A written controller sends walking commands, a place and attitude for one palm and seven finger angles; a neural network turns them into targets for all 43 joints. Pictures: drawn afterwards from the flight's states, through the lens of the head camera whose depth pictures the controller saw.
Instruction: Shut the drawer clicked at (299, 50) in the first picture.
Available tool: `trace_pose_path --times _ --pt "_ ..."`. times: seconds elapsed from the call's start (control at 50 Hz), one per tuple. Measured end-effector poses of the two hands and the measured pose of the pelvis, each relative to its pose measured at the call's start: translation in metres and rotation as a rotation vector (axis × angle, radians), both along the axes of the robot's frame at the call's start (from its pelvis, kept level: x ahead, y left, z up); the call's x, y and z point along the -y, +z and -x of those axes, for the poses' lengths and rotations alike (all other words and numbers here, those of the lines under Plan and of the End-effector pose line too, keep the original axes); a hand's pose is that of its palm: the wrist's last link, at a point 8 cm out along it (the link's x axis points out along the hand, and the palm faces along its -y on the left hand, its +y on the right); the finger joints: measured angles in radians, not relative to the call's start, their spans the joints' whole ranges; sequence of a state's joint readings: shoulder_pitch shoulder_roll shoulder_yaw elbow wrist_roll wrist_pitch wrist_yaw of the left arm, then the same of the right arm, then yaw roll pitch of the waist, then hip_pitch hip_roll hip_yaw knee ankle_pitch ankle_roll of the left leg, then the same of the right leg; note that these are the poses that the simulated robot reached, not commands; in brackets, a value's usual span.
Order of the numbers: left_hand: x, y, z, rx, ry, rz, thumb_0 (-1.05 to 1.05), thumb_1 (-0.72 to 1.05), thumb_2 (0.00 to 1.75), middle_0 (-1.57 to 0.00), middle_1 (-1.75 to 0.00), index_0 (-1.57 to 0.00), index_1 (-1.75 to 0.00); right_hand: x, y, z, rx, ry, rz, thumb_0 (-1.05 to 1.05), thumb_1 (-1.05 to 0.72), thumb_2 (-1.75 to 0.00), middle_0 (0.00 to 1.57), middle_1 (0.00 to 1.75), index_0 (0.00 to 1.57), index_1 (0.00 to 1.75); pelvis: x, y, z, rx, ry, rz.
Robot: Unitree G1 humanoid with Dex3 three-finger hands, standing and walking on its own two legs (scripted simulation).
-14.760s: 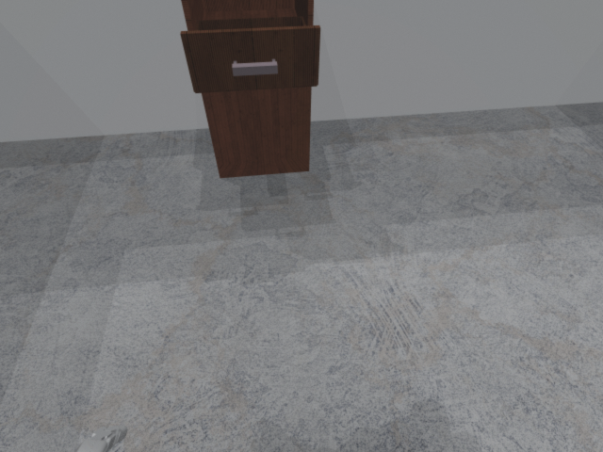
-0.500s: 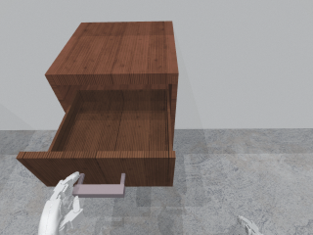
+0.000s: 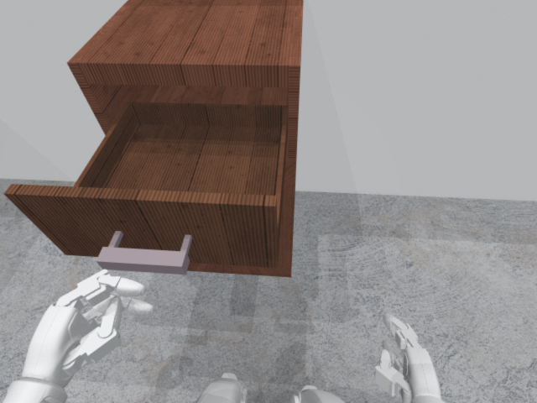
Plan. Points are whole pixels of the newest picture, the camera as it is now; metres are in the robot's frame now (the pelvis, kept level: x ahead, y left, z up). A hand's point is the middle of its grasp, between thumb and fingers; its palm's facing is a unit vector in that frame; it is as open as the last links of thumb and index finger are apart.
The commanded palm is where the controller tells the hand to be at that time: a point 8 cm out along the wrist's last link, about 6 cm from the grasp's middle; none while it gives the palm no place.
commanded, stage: raise the hand and make a fist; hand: left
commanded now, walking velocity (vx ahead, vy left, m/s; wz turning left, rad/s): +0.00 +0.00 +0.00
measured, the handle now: (148, 249) +0.35 +0.21 +0.03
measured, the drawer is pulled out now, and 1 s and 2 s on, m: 0.30 0.30 0.30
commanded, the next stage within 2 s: relax the arm and regain balance in 0.14 s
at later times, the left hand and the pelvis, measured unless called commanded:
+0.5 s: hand (150, 399) +0.15 +0.19 -0.07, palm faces -0.08 -0.97 -0.23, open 14.0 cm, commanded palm none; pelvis +0.00 +0.01 +0.06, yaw +1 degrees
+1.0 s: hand out of the picture +0.14 +0.26 -0.08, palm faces +0.05 -0.96 -0.27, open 16.2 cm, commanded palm none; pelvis +0.02 +0.06 +0.07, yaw -3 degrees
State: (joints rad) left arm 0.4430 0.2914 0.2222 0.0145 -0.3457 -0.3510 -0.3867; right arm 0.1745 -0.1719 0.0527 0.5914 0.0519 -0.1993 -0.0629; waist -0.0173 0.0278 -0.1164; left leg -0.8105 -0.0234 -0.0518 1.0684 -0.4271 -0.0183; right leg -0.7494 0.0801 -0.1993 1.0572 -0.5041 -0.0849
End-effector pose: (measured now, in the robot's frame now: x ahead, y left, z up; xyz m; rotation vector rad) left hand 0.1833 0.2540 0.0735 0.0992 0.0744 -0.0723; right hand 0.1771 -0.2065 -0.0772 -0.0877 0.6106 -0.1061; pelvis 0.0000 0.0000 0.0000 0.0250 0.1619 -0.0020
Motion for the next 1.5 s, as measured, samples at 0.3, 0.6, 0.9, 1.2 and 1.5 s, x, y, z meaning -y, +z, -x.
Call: trace_pose_path --times 0.3,0.6,0.9,1.2,1.5 --pt "-0.042 -0.005 0.036 -0.348 0.267 -0.236 0.01 0.67 0.8 -0.87 -1.03 -0.87 -1.04 0.064 -0.003 0.033 -0.198 -0.085 0.116 0.01 -0.91 -0.9 0.2 0.3 0.2 0.3 -0.005 0.028 -0.004 0.073 -0.019 -0.025" --pt "0.05 -0.148 0.044 -1.001 0.046 -0.138 0.0 -0.4 0.34 -0.2 -0.35 -0.2 -0.36 0.047 0.015 0.202 -0.836 -0.13 0.147 0.01 -0.91 -0.9 0.2 0.3 0.2 0.3 -0.011 0.054 -0.008 0.102 -0.019 0.041" --pt "-0.026 -0.131 0.054 -0.98 0.246 -0.131 0.06 -0.48 0.31 -0.15 -0.3 -0.15 -0.3 -0.026 0.011 0.119 -0.587 -0.081 0.07 0.01 -0.95 -0.9 0.2 0.3 0.2 0.3 -0.055 0.064 -0.014 0.201 -0.032 0.054" --pt "-0.09 -0.115 0.091 -1.066 0.343 -0.259 0.08 -0.51 0.31 -0.15 -0.29 -0.15 -0.3 -0.035 0.014 0.135 -0.642 -0.095 0.046 0.0 -0.92 -0.9 0.2 0.3 0.2 0.3 -0.065 0.075 -0.015 0.212 -0.062 0.036" --pt "-0.071 -0.121 0.156 -1.282 0.285 -0.318 0.0 -0.55 0.29 -0.15 -0.29 -0.15 -0.3 -0.023 0.009 0.175 -0.77 -0.122 0.019 0.0 -0.91 -0.9 0.2 0.3 0.2 0.3 -0.051 0.078 -0.014 0.209 -0.063 0.031"
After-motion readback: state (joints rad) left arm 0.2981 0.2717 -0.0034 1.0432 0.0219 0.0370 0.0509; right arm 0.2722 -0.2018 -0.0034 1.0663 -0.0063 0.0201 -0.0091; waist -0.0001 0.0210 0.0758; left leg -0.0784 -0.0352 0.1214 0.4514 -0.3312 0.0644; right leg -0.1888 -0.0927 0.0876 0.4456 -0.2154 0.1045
